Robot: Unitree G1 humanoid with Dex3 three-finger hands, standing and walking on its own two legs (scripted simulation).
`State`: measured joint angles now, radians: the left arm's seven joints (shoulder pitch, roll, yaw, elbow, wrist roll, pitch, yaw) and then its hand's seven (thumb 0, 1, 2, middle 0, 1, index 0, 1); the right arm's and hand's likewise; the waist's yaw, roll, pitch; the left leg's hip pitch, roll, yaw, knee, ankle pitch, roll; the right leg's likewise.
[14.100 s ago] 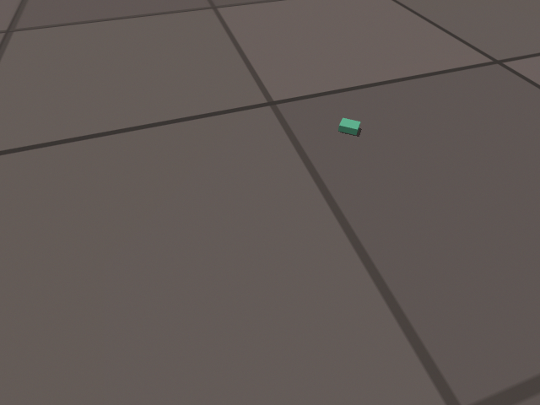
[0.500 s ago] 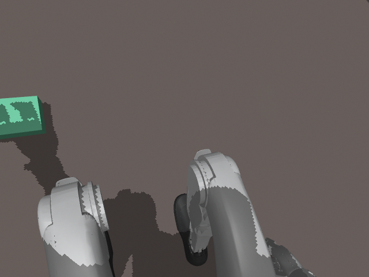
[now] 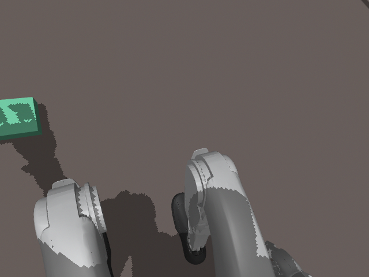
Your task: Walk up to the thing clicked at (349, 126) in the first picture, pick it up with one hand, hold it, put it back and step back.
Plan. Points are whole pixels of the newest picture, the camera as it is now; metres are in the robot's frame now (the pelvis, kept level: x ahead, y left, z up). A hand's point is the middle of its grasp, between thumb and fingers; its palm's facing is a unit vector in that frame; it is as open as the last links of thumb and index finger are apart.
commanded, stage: rise first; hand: left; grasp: from above
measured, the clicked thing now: (10, 119) +0.49 +0.31 -0.29
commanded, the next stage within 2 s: approach in 0.06 s
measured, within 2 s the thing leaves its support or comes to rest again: neither
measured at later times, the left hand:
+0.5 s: hand out of the picture +0.49 +0.29 -0.17, palm faces -0.43 -0.04 -0.90, open 14.0 cm
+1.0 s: hand out of the picture +0.46 +0.33 -0.19, palm faces -0.52 -0.08 -0.85, open 13.7 cm
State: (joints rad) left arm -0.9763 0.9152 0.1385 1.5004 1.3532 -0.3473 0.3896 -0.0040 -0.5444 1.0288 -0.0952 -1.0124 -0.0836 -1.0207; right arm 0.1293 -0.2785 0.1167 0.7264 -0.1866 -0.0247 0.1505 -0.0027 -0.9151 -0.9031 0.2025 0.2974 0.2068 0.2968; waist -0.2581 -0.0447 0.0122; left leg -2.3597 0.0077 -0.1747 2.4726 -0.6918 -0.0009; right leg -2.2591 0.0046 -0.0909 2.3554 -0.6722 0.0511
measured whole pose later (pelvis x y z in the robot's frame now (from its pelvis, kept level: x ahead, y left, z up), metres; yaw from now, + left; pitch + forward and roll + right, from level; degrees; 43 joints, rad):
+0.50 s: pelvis +0.00 +0.00 +0.01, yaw +0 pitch +34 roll -11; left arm -1.12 0.83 0.01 1.54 1.36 -0.28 0.41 -0.01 -0.53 1.01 -0.10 -1.05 -0.10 -1.05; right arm 0.13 -0.27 0.12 0.71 -0.17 -0.04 0.14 0.00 -0.91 -0.90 0.20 0.30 0.21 0.30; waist -0.30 -0.04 -0.02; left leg -2.36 0.01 -0.17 2.44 -0.69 0.00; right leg -2.26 0.00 -0.09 2.33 -0.67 0.05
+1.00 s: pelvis +0.00 +0.00 +0.00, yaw +0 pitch +32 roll -10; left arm -1.08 0.93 0.04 1.50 1.28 -0.33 0.30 0.00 -0.47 0.95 -0.15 -1.00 -0.15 -1.00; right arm 0.15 -0.30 0.16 0.70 -0.18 -0.04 0.12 0.00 -0.91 -0.90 0.20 0.30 0.21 0.30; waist -0.28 -0.06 0.07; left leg -2.37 0.00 -0.18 2.47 -0.68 -0.01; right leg -2.27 0.01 -0.10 2.35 -0.66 0.05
